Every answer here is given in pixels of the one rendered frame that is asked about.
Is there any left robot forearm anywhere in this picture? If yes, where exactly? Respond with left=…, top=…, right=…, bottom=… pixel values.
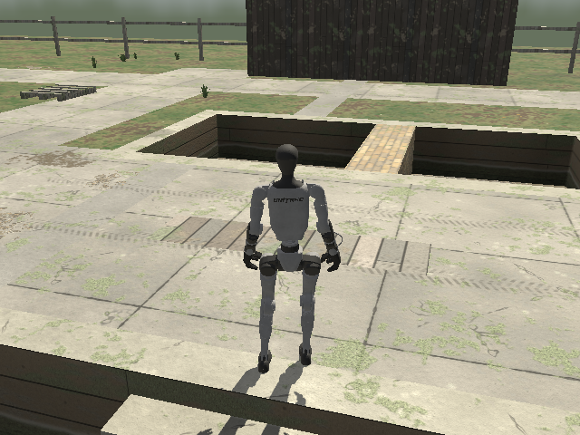
left=244, top=222, right=259, bottom=256

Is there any robot left hand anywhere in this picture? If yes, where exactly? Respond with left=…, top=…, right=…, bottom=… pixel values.
left=243, top=251, right=262, bottom=270

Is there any right robot thigh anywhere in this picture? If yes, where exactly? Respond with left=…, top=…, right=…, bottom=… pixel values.
left=300, top=252, right=321, bottom=311

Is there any robot left foot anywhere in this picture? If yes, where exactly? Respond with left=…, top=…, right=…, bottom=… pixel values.
left=258, top=350, right=272, bottom=373

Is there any left robot upper arm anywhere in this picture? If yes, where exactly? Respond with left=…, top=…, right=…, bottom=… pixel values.
left=249, top=184, right=269, bottom=235

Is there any right robot upper arm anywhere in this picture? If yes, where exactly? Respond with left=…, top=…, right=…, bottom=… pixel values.
left=307, top=183, right=331, bottom=234

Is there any right robot forearm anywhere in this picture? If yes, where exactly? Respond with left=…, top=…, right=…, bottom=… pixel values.
left=321, top=219, right=339, bottom=256

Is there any robot right hand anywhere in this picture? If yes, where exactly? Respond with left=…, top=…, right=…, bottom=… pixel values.
left=321, top=251, right=341, bottom=272

